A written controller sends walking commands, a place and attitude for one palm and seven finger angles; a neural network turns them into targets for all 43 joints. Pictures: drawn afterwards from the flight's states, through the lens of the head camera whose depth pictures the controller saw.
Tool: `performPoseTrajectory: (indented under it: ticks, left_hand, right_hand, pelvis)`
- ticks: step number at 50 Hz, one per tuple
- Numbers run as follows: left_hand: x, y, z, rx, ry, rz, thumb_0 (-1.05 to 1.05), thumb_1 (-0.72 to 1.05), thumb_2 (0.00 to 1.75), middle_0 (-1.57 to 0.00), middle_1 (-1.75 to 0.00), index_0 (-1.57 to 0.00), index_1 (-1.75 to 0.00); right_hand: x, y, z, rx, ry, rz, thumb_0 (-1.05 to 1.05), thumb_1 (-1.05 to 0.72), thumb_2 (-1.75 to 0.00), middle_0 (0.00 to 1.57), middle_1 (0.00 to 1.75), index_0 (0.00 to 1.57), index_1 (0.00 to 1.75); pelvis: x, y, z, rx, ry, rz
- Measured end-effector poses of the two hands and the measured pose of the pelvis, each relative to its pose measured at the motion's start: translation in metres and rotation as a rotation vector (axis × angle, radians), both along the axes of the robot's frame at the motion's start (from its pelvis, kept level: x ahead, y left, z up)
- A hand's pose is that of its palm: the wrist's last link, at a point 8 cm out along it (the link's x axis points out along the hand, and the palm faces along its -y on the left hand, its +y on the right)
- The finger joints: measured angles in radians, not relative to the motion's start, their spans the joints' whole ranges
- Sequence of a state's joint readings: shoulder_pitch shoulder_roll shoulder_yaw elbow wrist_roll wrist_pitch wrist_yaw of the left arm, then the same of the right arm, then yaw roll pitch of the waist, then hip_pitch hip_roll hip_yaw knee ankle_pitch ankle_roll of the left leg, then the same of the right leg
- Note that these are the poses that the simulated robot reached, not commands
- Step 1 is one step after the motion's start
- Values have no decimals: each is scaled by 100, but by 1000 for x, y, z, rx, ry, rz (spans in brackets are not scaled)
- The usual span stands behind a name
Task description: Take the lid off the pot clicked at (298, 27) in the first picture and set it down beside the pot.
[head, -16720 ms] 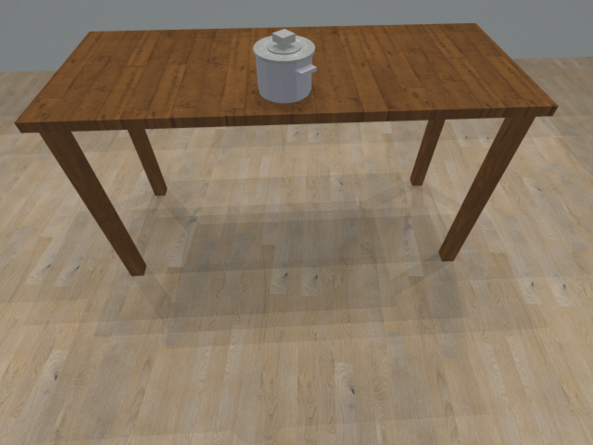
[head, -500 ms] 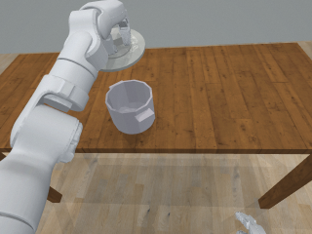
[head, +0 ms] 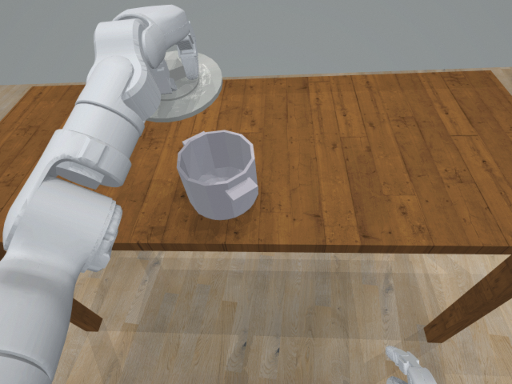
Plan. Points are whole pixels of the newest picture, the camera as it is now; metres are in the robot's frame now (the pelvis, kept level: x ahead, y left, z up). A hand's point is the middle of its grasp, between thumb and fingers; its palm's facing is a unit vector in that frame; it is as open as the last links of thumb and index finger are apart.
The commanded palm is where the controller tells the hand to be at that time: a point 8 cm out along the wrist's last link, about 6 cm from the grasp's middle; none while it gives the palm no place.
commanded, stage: move the lid sideways beside the pot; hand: left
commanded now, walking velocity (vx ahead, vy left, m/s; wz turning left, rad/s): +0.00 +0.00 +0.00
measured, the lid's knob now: (166, 68) +0.51 +0.12 +0.24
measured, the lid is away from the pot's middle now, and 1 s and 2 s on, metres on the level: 0.05 0.17 0.24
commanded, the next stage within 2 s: lower the lid onto the table in 1.74 s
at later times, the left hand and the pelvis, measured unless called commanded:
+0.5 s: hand (122, 75) +0.48 +0.18 +0.26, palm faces -0.20 -0.03 -0.98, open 6.3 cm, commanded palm +0.46 +0.19 +0.33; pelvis +0.00 +0.00 +0.00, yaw +0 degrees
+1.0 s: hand (82, 79) +0.47 +0.23 +0.26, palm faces -0.21 -0.03 -0.98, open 6.3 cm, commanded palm +0.46 +0.24 +0.33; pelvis +0.00 +0.01 +0.00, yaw +1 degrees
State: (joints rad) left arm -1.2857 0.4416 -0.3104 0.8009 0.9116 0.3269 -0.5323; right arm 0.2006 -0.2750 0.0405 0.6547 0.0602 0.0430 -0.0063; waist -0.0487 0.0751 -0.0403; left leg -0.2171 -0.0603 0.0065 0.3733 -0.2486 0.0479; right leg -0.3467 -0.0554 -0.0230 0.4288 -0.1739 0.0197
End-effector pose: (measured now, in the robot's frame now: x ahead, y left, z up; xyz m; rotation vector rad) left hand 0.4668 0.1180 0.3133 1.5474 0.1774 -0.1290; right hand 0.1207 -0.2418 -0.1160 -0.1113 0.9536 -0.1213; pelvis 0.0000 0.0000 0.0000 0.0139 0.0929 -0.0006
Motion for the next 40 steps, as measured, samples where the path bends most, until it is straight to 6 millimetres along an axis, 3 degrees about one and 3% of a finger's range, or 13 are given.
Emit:
performPoseTrajectory:
  ticks: [21,40]
  left_hand:
    - [3,47,2,6,1,55,4,24,90,-59,-88,-83,-101]
    - [-3,93,0,29,15,114,4,24,90,-59,-88,-84,-101]
  right_hand:
    - [-12,-7,2,-27,46,-23,1,-90,-90,20,30,20,30]
    - [-4,-4,6,-43,56,-9,1,-90,-90,20,30,20,30]
  pelvis:
    - [4,2,1,-9,3,1]
    - [3,5,1,-17,6,18]
